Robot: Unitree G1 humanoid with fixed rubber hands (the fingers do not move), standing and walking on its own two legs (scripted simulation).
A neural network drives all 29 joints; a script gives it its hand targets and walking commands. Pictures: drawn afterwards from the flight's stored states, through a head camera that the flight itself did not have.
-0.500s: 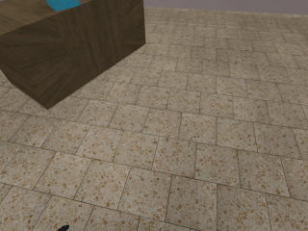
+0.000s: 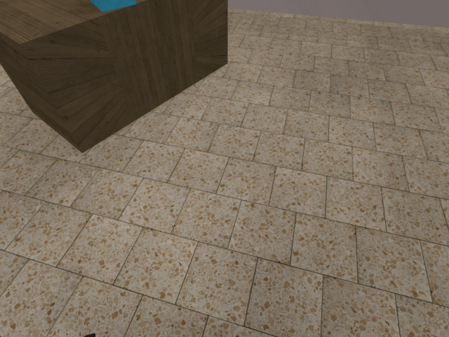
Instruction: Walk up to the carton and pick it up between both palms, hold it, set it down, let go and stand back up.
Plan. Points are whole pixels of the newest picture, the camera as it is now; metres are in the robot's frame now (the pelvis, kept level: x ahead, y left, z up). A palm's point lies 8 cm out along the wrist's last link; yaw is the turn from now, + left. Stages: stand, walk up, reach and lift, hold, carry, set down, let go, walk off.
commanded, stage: walk up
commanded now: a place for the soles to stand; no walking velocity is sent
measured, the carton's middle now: out of the picture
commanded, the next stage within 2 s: none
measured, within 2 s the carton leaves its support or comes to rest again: neither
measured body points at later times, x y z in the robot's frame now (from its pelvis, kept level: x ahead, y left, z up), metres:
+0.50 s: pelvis +0.15 +0.09 -0.03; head +0.13 +0.13 +0.42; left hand +0.16 +0.41 -0.16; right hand +0.28 -0.20 -0.12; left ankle +0.14 +0.19 -0.74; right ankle +0.23 -0.03 -0.68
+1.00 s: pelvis +0.44 +0.08 -0.02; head +0.49 +0.09 +0.43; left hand +0.35 +0.39 -0.12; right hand +0.71 -0.15 -0.13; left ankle +0.34 +0.18 -0.66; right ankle +0.49 +0.00 -0.74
